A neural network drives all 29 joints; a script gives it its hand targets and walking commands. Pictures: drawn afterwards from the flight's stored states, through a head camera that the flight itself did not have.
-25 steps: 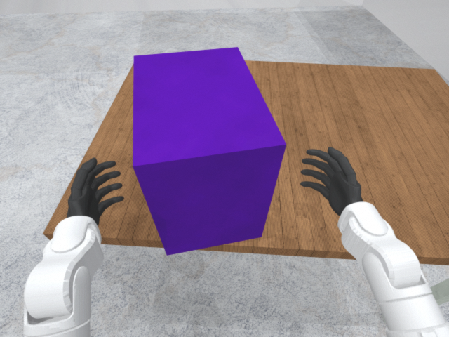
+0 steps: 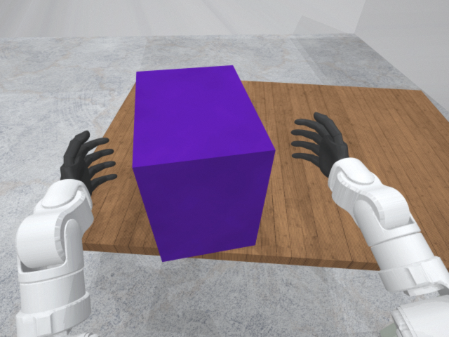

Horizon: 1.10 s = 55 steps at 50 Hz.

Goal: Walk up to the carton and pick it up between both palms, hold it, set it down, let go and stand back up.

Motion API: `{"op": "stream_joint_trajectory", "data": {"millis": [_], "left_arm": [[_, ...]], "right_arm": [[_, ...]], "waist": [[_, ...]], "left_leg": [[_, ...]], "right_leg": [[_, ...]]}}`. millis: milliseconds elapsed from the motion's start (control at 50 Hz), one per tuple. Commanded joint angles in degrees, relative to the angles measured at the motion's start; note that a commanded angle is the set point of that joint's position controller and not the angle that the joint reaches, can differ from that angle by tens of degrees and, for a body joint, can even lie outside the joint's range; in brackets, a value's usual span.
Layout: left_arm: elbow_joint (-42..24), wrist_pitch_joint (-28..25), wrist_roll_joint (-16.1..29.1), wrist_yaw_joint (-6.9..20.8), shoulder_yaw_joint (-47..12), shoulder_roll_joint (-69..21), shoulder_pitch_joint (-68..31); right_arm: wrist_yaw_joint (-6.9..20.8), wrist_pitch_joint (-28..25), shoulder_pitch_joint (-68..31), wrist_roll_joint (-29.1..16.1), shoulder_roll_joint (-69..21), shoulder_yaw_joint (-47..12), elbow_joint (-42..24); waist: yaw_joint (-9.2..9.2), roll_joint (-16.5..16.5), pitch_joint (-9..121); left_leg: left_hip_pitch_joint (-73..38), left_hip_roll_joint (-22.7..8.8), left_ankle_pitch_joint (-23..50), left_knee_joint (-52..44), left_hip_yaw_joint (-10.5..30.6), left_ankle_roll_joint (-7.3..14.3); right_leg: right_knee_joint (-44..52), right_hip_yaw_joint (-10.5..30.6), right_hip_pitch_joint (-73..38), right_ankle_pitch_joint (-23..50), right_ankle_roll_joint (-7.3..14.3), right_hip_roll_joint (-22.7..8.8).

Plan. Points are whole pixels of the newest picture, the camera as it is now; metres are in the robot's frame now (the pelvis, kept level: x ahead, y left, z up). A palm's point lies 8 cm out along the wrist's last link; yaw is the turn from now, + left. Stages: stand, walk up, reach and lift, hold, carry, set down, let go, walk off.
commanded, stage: reach and lift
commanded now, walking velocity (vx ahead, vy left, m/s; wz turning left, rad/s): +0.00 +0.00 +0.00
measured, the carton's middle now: (198, 161) +0.43 +0.10 +0.09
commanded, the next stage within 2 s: none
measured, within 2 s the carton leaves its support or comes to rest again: neither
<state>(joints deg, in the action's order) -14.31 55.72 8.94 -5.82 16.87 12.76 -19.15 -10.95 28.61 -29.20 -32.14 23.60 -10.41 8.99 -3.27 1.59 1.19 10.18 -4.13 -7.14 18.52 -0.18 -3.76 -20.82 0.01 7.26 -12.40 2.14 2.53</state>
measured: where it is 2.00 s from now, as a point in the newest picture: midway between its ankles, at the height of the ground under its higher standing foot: outside the picture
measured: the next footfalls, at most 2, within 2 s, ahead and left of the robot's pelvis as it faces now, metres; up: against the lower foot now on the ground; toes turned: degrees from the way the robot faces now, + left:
none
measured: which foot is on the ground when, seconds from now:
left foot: down 0.00-1.00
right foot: down 0.00-1.00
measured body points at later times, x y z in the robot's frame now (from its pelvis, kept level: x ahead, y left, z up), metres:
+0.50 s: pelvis -0.02 +0.01 +0.00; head +0.00 +0.03 +0.45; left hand +0.35 +0.28 +0.20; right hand +0.44 -0.08 +0.21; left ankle +0.03 +0.16 -0.75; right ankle -0.01 -0.09 -0.75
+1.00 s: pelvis +0.00 +0.01 +0.00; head +0.04 +0.01 +0.45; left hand +0.37 +0.29 +0.18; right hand +0.47 -0.10 +0.18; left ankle +0.03 +0.16 -0.75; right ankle -0.01 -0.09 -0.75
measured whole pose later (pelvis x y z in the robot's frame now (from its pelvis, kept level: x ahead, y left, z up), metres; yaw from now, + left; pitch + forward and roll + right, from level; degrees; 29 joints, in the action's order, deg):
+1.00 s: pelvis +0.00 +0.01 +0.00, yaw +1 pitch +6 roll -1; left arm 6.6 49.8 11.4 -7.1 13.8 16.3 -39.8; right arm -8.3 27.4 -51.1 -34.8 27.1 -11.8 29.9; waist -7.0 -1.3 1.7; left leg 20.6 -3.5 -6.9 21.1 1.1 -2.8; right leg -20.0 -1.1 15.6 -10.7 0.9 2.0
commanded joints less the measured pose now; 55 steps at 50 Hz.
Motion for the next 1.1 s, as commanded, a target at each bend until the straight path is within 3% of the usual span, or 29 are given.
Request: {"op": "stream_joint_trajectory", "data": {"millis": [0, 60, 80, 140, 180, 200, 220, 240, 260, 280, 300, 340, 360, 440, 460, 500, 540, 580, 720, 760, 820, 840, 860, 880, 900, 980, 1000, 1020, 1080], "left_arm": [[-9.5, -3.3, 1.1, -1.1, 0.4, 11.1, -28.6], [-3.3, -3.0, 1.3, -1.7, 0.1, 12.1, -35.0], [-1.7, -3.2, 1.6, -2.0, -0.6, 12.7, -36.3], [4.7, -4.3, 2.0, -3.2, -1.3, 13.4, -43.0], [4.7, -4.4, 4.4, -4.9, -2.9, 15.1, -51.7], [9.4, -4.3, 4.1, -5.7, -2.5, 15.3, -49.9], [10.0, -4.7, 4.8, -5.7, -3.3, 14.4, -48.1], [10.3, -5.0, 5.5, -5.9, -3.2, 15.5, -51.3], [11.9, -5.1, 5.7, -6.0, -4.2, 14.3, -48.5], [10.6, -5.5, 6.6, -6.1, -4.4, 16.0, -55.1], [11.8, -5.7, 6.7, -6.3, -4.3, 16.0, -55.1], [10.3, -5.5, 6.6, -6.5, -4.9, 15.7, -55.3], [8.7, -5.5, 6.7, -6.4, -5.3, 15.4, -57.4], [9.6, -4.4, 6.0, -6.0, -5.0, 15.0, -56.6], [9.2, -4.3, 5.9, -5.8, -4.5, 14.6, -56.9], [13.5, -4.6, 5.4, -5.3, -5.2, 15.3, -57.5], [13.9, -5.7, 5.4, -5.1, -6.0, 14.2, -57.1], [11.3, -6.4, 5.4, -5.0, -5.4, 15.1, -57.0], [7.7, -6.6, 3.4, -3.1, -3.0, 15.2, -53.8], [6.0, -7.3, 3.5, -2.8, -3.1, 14.7, -53.2], [3.3, -7.3, 3.0, -2.5, -1.9, 14.7, -49.6], [4.8, -7.3, 2.1, -2.1, -0.9, 15.2, -50.4], [6.9, -7.3, 1.4, -1.3, 0.0, 15.7, -48.3], [6.1, -8.1, 1.7, -1.1, -0.7, 15.7, -50.0], [8.0, -8.7, 2.1, -1.0, -0.3, 15.5, -51.8], [9.4, -11.7, 2.7, -1.2, -1.7, 14.1, -50.1], [12.8, -12.1, 2.2, -1.0, -1.7, 13.5, -49.7], [11.3, -13.5, 2.5, -0.9, -2.1, 13.6, -49.4], [16.8, -15.5, 1.6, -0.3, -0.3, 14.7, -48.9]], "right_arm": [[0.4, -2.0, -30.9, -0.7, 7.1, 6.9, -8.5], [0.4, -0.9, -36.7, -0.2, 7.9, 7.9, -4.3], [0.7, -0.8, -38.8, -0.2, 7.3, 7.9, -3.4], [1.1, 0.0, -44.2, 0.2, 6.3, 8.6, 1.7], [1.7, 1.1, -51.7, 1.0, 7.9, 10.7, 2.8], [2.1, 1.3, -50.5, 0.4, 7.6, 10.8, 4.8], [2.2, 1.2, -48.9, 0.4, 7.2, 9.8, 5.5], [2.3, 0.8, -53.5, 0.2, 8.2, 9.4, 4.4], [2.4, 1.0, -50.5, 0.9, 8.3, 9.5, 7.7], [2.5, 1.0, -56.2, 0.7, 9.9, 10.6, 6.6], [2.4, 1.2, -54.2, 0.7, 9.4, 10.0, 8.8], [2.3, 1.2, -54.7, 0.7, 11.0, 10.9, 10.2], [2.3, 1.0, -55.8, 0.5, 12.0, 10.7, 10.1], [2.2, 0.7, -58.1, -0.6, 13.3, 9.8, 11.2], [2.7, 0.8, -59.0, -0.5, 14.4, 10.2, 13.7], [3.0, 0.6, -58.9, -1.9, 13.7, 7.7, 13.5], [3.2, 0.3, -57.8, -2.1, 12.8, 7.0, 15.2], [3.7, -0.1, -57.9, -2.8, 14.1, 7.6, 16.1], [3.5, -2.5, -56.8, -2.7, 14.9, 6.4, 11.7], [3.4, -3.0, -56.5, -3.4, 15.4, 5.4, 10.6], [3.4, -4.2, -54.6, -4.8, 16.5, 4.8, 6.7], [3.1, -4.3, -55.7, -4.1, 15.8, 5.5, 7.4], [2.8, -4.1, -54.4, -3.0, 15.2, 5.7, 7.1], [2.5, -4.2, -54.3, -3.1, 13.9, 5.6, 7.1], [2.6, -4.1, -55.2, -2.4, 14.5, 6.2, 9.4], [2.6, -5.5, -54.2, -2.0, 12.7, 5.7, 7.8], [2.6, -5.8, -54.2, -1.2, 12.0, 5.8, 9.9], [2.3, -6.5, -53.1, -0.7, 11.2, 5.3, 8.7], [1.8, -7.3, -53.6, 0.0, 10.7, 4.8, 9.6]], "waist": [[-0.71, -2.4, 22.8], [-1.57, -4.1, 21.9], [-2.65, -3.7, 22.4], [-3.33, -2.7, 23.0], [-3.41, -4.7, 26.2], [-4.48, -4.2, 26.0], [-4.05, -3.8, 27.5], [-5.29, -3.1, 29.7], [-3.68, -2.5, 30.3], [-3.83, -4.2, 33.0], [-3.18, -3.2, 33.7], [-2.11, -4.9, 35.9], [-0.4, -5.4, 37.5], [-1.6, -5.6, 37.2], [-0.79, -5.4, 36.1], [-2.53, -4.6, 34.6], [-1.95, -3.9, 35.1], [-2.34, -6.1, 36.3], [-3.73, -5.7, 38.6], [-4.15, -3.5, 39.2], [-3.58, -4.3, 40.8], [-3.26, -3.8, 40.1], [-5.05, -1.7, 38.5], [-3.18, -1.0, 38.9], [-2.74, -0.8, 37.0], [-4.42, 0.0, 40.2], [-4.59, -0.7, 39.4], [-4.38, -0.1, 41.0], [-5.08, 1.6, 39.1]], "left_leg": [[-12.9, 4.6, 13.6, 1.7, -1.6, 2.4], [-10.4, 4.4, 9.0, 1.4, -1.8, 2.3], [-9.7, 4.2, 7.6, 0.9, -1.7, 2.5], [-6.1, 3.4, 0.5, 0.1, -1.8, 3.1], [-2.7, 3.7, -3.5, 0.2, -1.9, 2.6], [-1.8, 3.6, -4.7, 0.3, -1.6, 3.1], [-3.3, 3.8, -2.6, 0.6, -1.5, 2.8], [-2.5, 3.6, -1.5, 1.1, -1.5, 2.7], [-3.8, 3.5, -0.1, 1.2, -1.5, 2.7], [-3.4, 3.3, -0.2, 1.6, -1.4, 2.4], [-4.3, 3.5, 1.1, 2.0, -1.0, 2.2], [-7.1, 3.6, 4.8, 2.7, -0.9, 1.0], [-9.0, 3.6, 7.3, 3.1, -0.7, 0.4], [-10.0, 3.4, 13.2, 4.7, -0.4, -0.3], [-10.2, 3.1, 14.1, 5.2, -0.2, -0.7], [-9.4, 3.4, 13.7, 5.2, -0.7, -0.2], [-9.3, 3.1, 13.7, 4.2, -0.2, -0.2], [-11.3, 3.3, 17.9, 5.1, -0.3, -0.5], [-13.4, 3.9, 28.5, 6.7, -0.2, -0.8], [-14.1, 3.6, 28.8, 6.7, -0.3, -1.0], [-14.6, 3.9, 34.8, 7.9, -0.7, -1.6], [-13.4, 4.0, 33.2, 7.4, -0.6, -1.3], [-11.4, 4.4, 30.8, 6.3, -1.1, -0.5], [-10.2, 4.5, 28.7, 5.8, -1.0, -0.4], [-7.9, 4.3, 25.0, 5.6, -1.0, -0.2], [-8.9, 4.0, 24.7, 5.7, -1.5, 0.2], [-8.7, 4.3, 24.5, 5.7, -1.6, 0.1], [-8.7, 4.4, 24.3, 5.5, -1.9, 0.2], [-3.7, 4.7, 20.7, 5.3, -2.0, 1.2]], "right_leg": [[3.0, 1.4, 1.0, 22.0, -4.6, -0.9], [3.4, 1.6, 3.4, 14.4, -4.6, -1.2], [3.8, 2.0, 3.8, 12.4, -4.7, -1.4], [5.6, 2.5, 6.3, 0.6, -4.5, -2.0], [5.5, 3.0, 7.6, -5.3, -3.8, -2.2], [5.3, 3.6, 6.5, -5.8, -3.9, -2.3], [5.3, 3.3, 5.7, -3.9, -4.2, -2.2], [4.3, 2.7, 5.2, -2.0, -4.4, -1.9], [4.0, 2.1, 5.0, -0.1, -4.4, -1.1], [3.5, 1.6, 5.2, 0.3, -4.3, -1.0], [3.1, 1.2, 4.2, 1.8, -4.7, -0.7], [2.3, 0.3, 4.4, 6.0, -4.6, 0.3], [2.0, -0.6, 3.8, 8.1, -4.4, 0.7], [1.2, -1.2, 2.4, 14.1, -3.9, 1.2], [1.6, -1.6, 3.9, 14.1, -3.7, 1.3], [1.6, -1.6, 2.2, 14.8, -4.2, 1.0], [1.9, -1.8, 1.5, 15.1, -4.1, 0.7], [1.8, -2.4, 1.4, 17.1, -4.2, 1.0], [0.9, -1.7, -2.8, 29.0, -4.7, 1.3], [0.8, -2.3, -1.9, 29.9, -4.9, 1.6], [-0.7, -2.3, -3.7, 37.7, -5.0, 1.6], [-0.7, -2.2, -4.2, 37.9, -5.4, 1.3], [-0.8, -1.4, -5.5, 38.6, -5.8, 0.7], [-0.8, -1.3, -6.8, 38.3, -6.1, 0.6], [-1.0, -1.3, -5.3, 35.3, -5.8, 0.0], [-1.4, -1.6, -3.8, 32.4, -5.9, 0.5], [-1.0, -1.5, -2.8, 31.5, -5.9, 0.4], [-1.8, -1.9, -4.0, 33.2, -6.0, 0.3], [-3.0, -0.4, -6.7, 34.1, -7.2, -0.5]]}}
